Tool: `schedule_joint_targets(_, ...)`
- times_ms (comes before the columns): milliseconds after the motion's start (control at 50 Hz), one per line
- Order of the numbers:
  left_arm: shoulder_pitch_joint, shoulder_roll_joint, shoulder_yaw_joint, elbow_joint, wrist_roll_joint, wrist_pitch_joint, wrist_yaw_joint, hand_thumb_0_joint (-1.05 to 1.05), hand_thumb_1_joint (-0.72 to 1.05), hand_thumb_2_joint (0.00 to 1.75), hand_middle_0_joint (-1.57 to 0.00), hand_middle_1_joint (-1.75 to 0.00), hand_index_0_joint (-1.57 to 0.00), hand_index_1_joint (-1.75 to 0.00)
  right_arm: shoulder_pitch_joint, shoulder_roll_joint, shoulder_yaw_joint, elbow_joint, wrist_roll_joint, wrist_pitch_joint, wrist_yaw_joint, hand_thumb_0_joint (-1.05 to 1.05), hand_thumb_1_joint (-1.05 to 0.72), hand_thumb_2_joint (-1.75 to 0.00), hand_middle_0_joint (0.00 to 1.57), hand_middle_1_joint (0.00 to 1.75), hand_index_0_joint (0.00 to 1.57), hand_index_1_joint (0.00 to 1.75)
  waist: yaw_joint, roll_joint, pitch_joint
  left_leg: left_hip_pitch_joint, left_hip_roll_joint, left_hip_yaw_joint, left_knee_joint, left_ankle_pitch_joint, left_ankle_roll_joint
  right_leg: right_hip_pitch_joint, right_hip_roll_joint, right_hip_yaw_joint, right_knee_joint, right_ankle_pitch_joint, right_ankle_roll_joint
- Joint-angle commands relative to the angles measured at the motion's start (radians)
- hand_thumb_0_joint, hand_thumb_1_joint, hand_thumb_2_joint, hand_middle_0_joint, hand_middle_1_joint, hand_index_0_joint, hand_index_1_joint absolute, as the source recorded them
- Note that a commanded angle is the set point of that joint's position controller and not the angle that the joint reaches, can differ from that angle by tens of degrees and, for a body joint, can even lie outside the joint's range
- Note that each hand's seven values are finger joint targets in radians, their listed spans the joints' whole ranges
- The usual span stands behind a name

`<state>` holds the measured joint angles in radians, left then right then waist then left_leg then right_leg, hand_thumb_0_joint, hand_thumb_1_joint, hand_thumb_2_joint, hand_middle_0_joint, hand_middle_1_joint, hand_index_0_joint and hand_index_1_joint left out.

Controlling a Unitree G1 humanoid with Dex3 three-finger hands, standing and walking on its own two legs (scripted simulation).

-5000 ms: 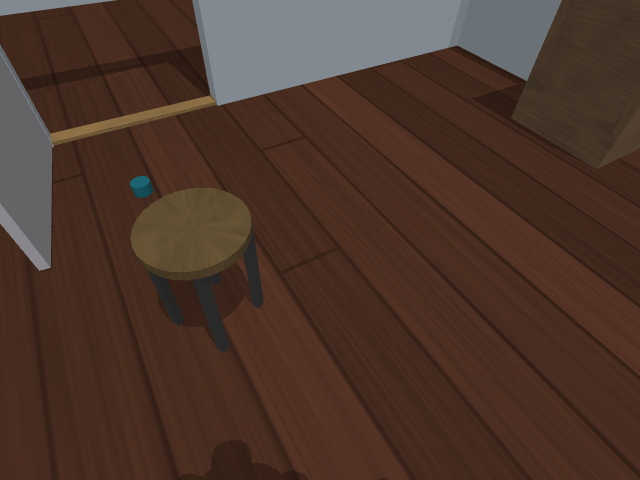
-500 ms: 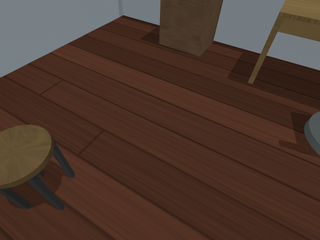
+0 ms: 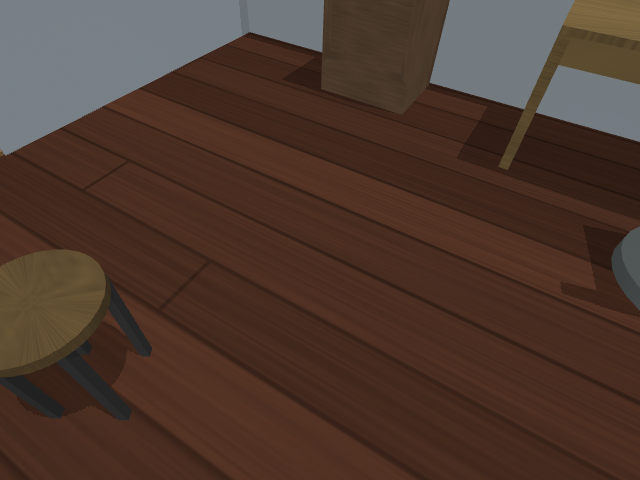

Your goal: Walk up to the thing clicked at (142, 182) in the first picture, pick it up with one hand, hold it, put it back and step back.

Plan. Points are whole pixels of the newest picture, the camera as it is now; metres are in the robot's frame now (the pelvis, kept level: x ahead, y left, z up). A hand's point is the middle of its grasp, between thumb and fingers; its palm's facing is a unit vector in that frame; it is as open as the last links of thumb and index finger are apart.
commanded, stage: stand
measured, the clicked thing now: out of the picture +0.96 +1.38 -0.75
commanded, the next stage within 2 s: walk up in 0.42 s
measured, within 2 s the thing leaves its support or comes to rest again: neither
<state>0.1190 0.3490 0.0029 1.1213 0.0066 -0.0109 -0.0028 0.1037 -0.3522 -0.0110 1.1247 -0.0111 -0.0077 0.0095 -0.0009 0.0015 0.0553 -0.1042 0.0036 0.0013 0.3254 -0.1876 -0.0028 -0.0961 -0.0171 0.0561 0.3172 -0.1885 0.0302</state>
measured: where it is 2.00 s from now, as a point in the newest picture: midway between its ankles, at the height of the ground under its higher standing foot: (317, 389)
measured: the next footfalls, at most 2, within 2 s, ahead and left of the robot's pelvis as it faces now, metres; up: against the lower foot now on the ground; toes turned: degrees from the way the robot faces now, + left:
right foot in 0.68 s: +0.13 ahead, -0.17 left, +0.00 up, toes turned -5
left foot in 1.08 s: +0.36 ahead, +0.09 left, +0.00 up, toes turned +3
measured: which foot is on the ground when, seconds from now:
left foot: down 0.00-0.68, up 0.70-1.00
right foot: down 0.00-0.46, up 0.48-0.66, down 0.68-1.00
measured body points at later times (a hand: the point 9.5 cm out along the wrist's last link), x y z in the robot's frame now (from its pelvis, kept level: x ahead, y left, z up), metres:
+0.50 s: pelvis +0.01 +0.00 +0.00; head +0.01 +0.00 +0.45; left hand +0.07 +0.30 -0.13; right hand +0.07 -0.31 -0.13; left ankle -0.01 +0.12 -0.75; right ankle -0.01 -0.14 -0.74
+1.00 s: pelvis +0.15 -0.06 -0.01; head +0.17 -0.06 +0.44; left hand +0.18 +0.27 -0.12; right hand +0.20 -0.38 -0.13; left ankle +0.27 +0.09 -0.72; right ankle +0.09 -0.17 -0.75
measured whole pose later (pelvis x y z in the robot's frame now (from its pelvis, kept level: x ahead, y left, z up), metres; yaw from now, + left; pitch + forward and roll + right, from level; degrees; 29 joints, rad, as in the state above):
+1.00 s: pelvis +0.15 -0.06 -0.01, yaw +0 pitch -3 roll -2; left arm 0.33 0.39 0.07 0.92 0.02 -0.08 -0.05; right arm 0.28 -0.42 -0.08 0.94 -0.04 -0.01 0.09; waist 0.03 0.06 0.09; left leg -0.47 0.07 -0.05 0.72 -0.23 0.00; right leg -0.02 0.02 -0.09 0.38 -0.31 -0.02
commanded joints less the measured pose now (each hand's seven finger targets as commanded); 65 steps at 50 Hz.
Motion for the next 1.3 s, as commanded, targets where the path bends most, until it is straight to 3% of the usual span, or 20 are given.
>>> schedule_joint_targets(0, -0.02, 0.217, 0.036, -0.058, 0.002, -0.017, 0.014, 0.0, 0.9, 0.9, -0.2, -0.3, -0.2, -0.3, -0.042, -0.218, -0.037, -0.054, 0.006, -0.024, -0.015, 0.0, -0.9, -0.9, 0.2, 0.3, 0.2, 0.3, 0.002, 0.005, -0.081, 0.036, 0.124, -0.085, -0.046, 0.161, 0.026, -0.013, -0.105, 0.062, -0.037, 0.17, -0.047)
schedule_joint_targets(380, -0.019, 0.224, 0.036, -0.06, 0.002, -0.018, 0.015, 0.0, 0.9, 0.9, -0.2, -0.3, -0.2, -0.3, -0.024, -0.214, -0.037, -0.054, 0.005, -0.02, -0.012, 0.0, -0.9, -0.9, 0.2, 0.3, 0.2, 0.3, -0.006, -0.008, -0.064, 0.012, 0.119, -0.089, -0.054, 0.103, 0.024, -0.02, -0.102, 0.058, -0.048, 0.11, -0.046)
schedule_joint_targets(400, 0.025, 0.296, 0.086, -0.12, 0.018, -0.026, -0.012, 0.0, 0.9, 0.9, -0.2, -0.3, -0.2, -0.3, 0.045, -0.291, -0.091, -0.113, -0.014, -0.035, 0.007, 0.0, -0.9, -0.9, 0.2, 0.3, 0.2, 0.3, -0.013, -0.009, -0.154, 0.063, 0.089, -0.097, 0.006, -0.378, 0.089, -0.045, -0.029, 0.05, 0.039, -0.333, -0.083)
schedule_joint_targets(420, 0.002, 0.282, 0.086, -0.12, 0.028, -0.024, -0.023, 0.0, 0.9, 0.9, -0.2, -0.3, -0.2, -0.3, 0.085, -0.312, -0.106, -0.093, -0.024, -0.037, 0.013, 0.0, -0.9, -0.9, 0.2, 0.3, 0.2, 0.3, -0.034, 0.047, -0.083, 0.082, 0.127, -0.166, -0.038, -0.551, 0.116, -0.215, -0.017, 0.036, 0.117, -0.442, -0.085)
schedule_joint_targets(480, -0.085, 0.252, 0.092, -0.19, 0.033, -0.025, -0.034, 0.0, 0.9, 0.9, -0.2, -0.3, -0.2, -0.3, 0.149, -0.352, -0.142, -0.126, -0.027, -0.052, 0.014, 0.0, -0.9, -0.9, 0.2, 0.3, 0.2, 0.3, -0.078, 0.117, 0.109, 0.103, 0.397, -0.444, -0.214, -0.495, 0.264, -0.558, -0.035, 0.017, 0.486, -0.299, -0.051)
schedule_joint_targets(620, 0.194, 0.24, 0.122, -0.145, 0.025, -0.045, -0.064, 0.0, 0.9, 0.9, -0.2, -0.3, -0.2, -0.3, -0.032, -0.297, -0.137, -0.256, -0.034, -0.041, 0.034, 0.0, -0.9, -0.9, 0.2, 0.3, 0.2, 0.3, 0.088, 0.158, -0.01, -0.192, 0.186, -0.052, 0.032, -0.322, 0.153, 0.013, -0.009, -0.114, 0.161, -0.029, -0.048)
schedule_joint_targets(640, 0.312, 0.277, 0.142, -0.102, 0.027, -0.054, -0.05, 0.0, 0.9, 0.9, -0.2, -0.3, -0.2, -0.3, -0.01, -0.243, -0.12, -0.265, -0.032, -0.034, 0.033, 0.0, -0.9, -0.9, 0.2, 0.3, 0.2, 0.3, 0.129, -0.001, -0.066, -0.316, 0.127, -0.005, 0.247, -0.336, 0.12, 0.223, 0.013, -0.092, 0.142, -0.025, -0.039)
schedule_joint_targets(660, 0.401, 0.356, 0.168, -0.096, 0.037, -0.062, -0.032, 0.0, 0.9, 0.9, -0.2, -0.3, -0.2, -0.3, 0.031, -0.167, -0.091, -0.278, -0.029, -0.032, 0.034, 0.0, -0.9, -0.9, 0.2, 0.3, 0.2, 0.3, 0.167, -0.289, -0.076, -0.506, 0.004, 0.09, 0.574, -0.44, 0.083, 0.327, -0.094, 0.112, -0.006, -0.3, -0.066)
schedule_joint_targets(680, 0.355, 0.432, 0.176, -0.152, 0.043, -0.072, -0.023, 0.0, 0.9, 0.9, -0.2, -0.3, -0.2, -0.3, 0.038, -0.167, -0.087, -0.3, -0.016, -0.023, 0.033, 0.0, -0.9, -0.9, 0.2, 0.3, 0.2, 0.3, 0.145, -0.296, -0.035, -0.601, -0.077, -0.051, 0.77, -0.427, 0.044, 0.165, -0.354, 0.597, -0.226, -0.687, -0.159)
schedule_joint_targets(700, 0.225, 0.441, 0.164, -0.206, 0.031, -0.069, -0.025, 0.0, 0.9, 0.9, -0.2, -0.3, -0.2, -0.3, 0.041, -0.261, -0.113, -0.284, -0.013, -0.019, 0.029, 0.0, -0.9, -0.9, 0.2, 0.3, 0.2, 0.3, 0.088, -0.139, 0.059, -0.55, 0.006, -0.162, 0.785, -0.329, 0.037, -0.003, -0.413, 0.661, -0.256, -0.795, -0.238)
schedule_joint_targets(740, 0.111, 0.365, 0.146, -0.242, 0.015, -0.077, -0.023, 0.0, 0.9, 0.9, -0.2, -0.3, -0.2, -0.3, 0.129, -0.284, -0.119, -0.232, 0.002, -0.028, 0.037, 0.0, -0.9, -0.9, 0.2, 0.3, 0.2, 0.3, 0.02, -0.08, 0.111, -0.541, 0.055, -0.171, 0.765, -0.196, 0.036, -0.022, -0.306, 0.412, -0.202, -0.553, -0.232)
schedule_joint_targets(800, 0.133, 0.311, 0.13, -0.252, 0.008, -0.086, -0.023, 0.0, 0.9, 0.9, -0.2, -0.3, -0.2, -0.3, 0.199, -0.256, -0.114, -0.209, -0.002, -0.03, 0.049, 0.0, -0.9, -0.9, 0.2, 0.3, 0.2, 0.3, 0.006, -0.121, 0.076, -0.427, 0.06, -0.142, 0.652, -0.128, 0.012, -0.07, -0.236, 0.185, -0.181, -0.278, -0.218)
schedule_joint_targets(900, 0.152, 0.327, 0.145, -0.288, 0.009, -0.094, -0.02, 0.0, 0.9, 0.9, -0.2, -0.3, -0.2, -0.3, 0.136, -0.249, -0.117, -0.268, -0.017, -0.029, 0.071, 0.0, -0.9, -0.9, 0.2, 0.3, 0.2, 0.3, 0.03, -0.103, 0.098, -0.452, 0.083, -0.079, 0.44, -0.059, -0.006, -0.02, -0.23, 0.082, -0.159, -0.212, -0.237)
schedule_joint_targets(1000, 0.227, 0.326, 0.134, -0.295, 0.003, -0.085, -0.024, 0.0, 0.9, 0.9, -0.2, -0.3, -0.2, -0.3, 0.049, -0.223, -0.111, -0.327, -0.023, -0.05, 0.073, 0.0, -0.9, -0.9, 0.2, 0.3, 0.2, 0.3, 0.06, -0.094, 0.046, -0.316, 0.072, 0.039, 0.262, 0.01, 0.023, 0.008, -0.212, -0.006, -0.003, 0.176, -0.211)
schedule_joint_targets(1060, 0.214, 0.309, 0.112, -0.324, -0.001, -0.08, -0.018, 0.0, 0.9, 0.9, -0.2, -0.3, -0.2, -0.3, 0.224, -0.248, -0.134, -0.29, -0.023, -0.061, 0.058, 0.0, -0.9, -0.9, 0.2, 0.3, 0.2, 0.3, -0.045, 0.007, -0.04, -0.004, 0.001, 0.095, 0.181, 0.014, 0.07, -0.1, -0.149, -0.081, 0.309, 0.366, -0.174)
schedule_joint_targets(1080, 0.253, 0.25, 0.094, -0.335, -0.005, -0.076, -0.017, 0.0, 0.9, 0.9, -0.2, -0.3, -0.2, -0.3, 0.364, -0.317, -0.161, -0.268, -0.034, -0.067, 0.049, 0.0, -0.9, -0.9, 0.2, 0.3, 0.2, 0.3, -0.106, 0.167, -0.126, 0.186, 0.094, -0.053, 0.123, -0.11, 0.131, -0.241, -0.071, -0.131, 0.587, 0.275, -0.13)
schedule_joint_targets(1100, 0.285, 0.212, 0.093, -0.346, -0.027, -0.073, -0.014, 0.0, 0.9, 0.9, -0.2, -0.3, -0.2, -0.3, 0.427, -0.406, -0.184, -0.289, -0.032, -0.072, 0.04, 0.0, -0.9, -0.9, 0.2, 0.3, 0.2, 0.3, -0.124, 0.322, -0.188, 0.335, 0.362, -0.574, 0.005, -0.183, 0.25, -0.498, 0.122, -0.107, 0.86, -0.172, -0.074)
schedule_joint_targets(1120, 0.235, 0.287, 0.106, -0.334, -0.013, -0.069, -0.002, 0.0, 0.9, 0.9, -0.2, -0.3, -0.2, -0.3, 0.4, -0.406, -0.188, -0.304, 0.007, -0.072, 0.038, 0.0, -0.9, -0.9, 0.2, 0.3, 0.2, 0.3, -0.118, 0.194, -0.195, 0.256, 0.418, -0.662, -0.056, -0.185, 0.304, -0.492, 0.068, 0.053, 0.935, -0.38, -0.095)
schedule_joint_targets(1200, 0.293, 0.278, 0.095, -0.287, -0.018, -0.063, -0.017, 0.0, 0.9, 0.9, -0.2, -0.3, -0.2, -0.3, 0.21, -0.294, -0.133, -0.366, 0.015, -0.075, 0.02, 0.0, -0.9, -0.9, 0.2, 0.3, 0.2, 0.3, -0.009, 0.136, -0.01, -0.052, 0.312, -0.222, -0.048, 0.034, 0.22, -0.419, -0.043, 0.054, 0.814, -0.213, -0.076)
schedule_joint_targets(1280, 0.247, 0.246, 0.094, -0.308, 0.001, -0.056, -0.045, 0.0, 0.9, 0.9, -0.2, -0.3, -0.2, -0.3, 0.221, -0.3, -0.128, -0.388, -0.001, -0.084, 0.022, 0.0, -0.9, -0.9, 0.2, 0.3, 0.2, 0.3, -0.022, 0.154, 0.019, -0.093, 0.275, -0.119, -0.073, 0.022, 0.245, -0.39, -0.059, -0.032, 0.576, -0.169, -0.037)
